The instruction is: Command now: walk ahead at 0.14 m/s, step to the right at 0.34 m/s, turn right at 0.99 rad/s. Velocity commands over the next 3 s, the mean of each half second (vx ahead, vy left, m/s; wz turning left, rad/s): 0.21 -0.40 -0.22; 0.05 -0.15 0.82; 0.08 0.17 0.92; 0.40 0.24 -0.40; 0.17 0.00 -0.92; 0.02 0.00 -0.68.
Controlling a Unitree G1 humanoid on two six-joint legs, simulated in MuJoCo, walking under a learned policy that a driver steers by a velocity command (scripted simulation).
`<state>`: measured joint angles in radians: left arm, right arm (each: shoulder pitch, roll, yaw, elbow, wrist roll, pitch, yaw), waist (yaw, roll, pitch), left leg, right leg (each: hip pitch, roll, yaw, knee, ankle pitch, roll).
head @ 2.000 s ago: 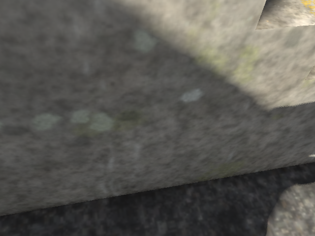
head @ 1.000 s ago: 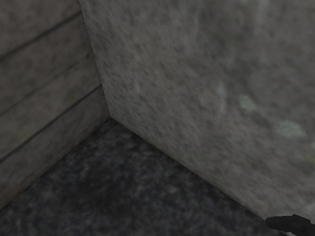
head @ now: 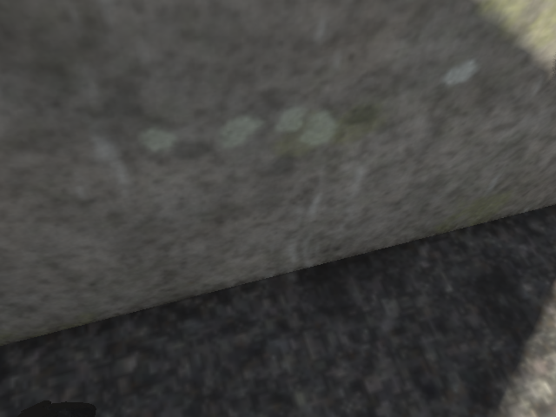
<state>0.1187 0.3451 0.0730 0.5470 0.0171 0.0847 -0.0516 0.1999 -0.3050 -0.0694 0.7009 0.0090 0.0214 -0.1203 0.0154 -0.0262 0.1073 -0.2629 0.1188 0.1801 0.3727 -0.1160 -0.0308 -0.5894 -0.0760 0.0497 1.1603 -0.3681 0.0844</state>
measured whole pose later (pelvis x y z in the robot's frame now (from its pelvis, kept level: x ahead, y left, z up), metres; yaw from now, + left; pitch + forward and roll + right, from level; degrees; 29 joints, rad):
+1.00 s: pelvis +0.14 -0.36 -0.01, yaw +25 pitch +0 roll -1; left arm 0.13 0.29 0.05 0.59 0.03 0.00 0.03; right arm 0.15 -0.40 -0.08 0.61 0.01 0.06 -0.03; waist -0.05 0.03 0.11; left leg -0.58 -0.03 -0.10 1.16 -0.44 -0.06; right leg -0.30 -0.01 0.05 0.50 -0.19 0.05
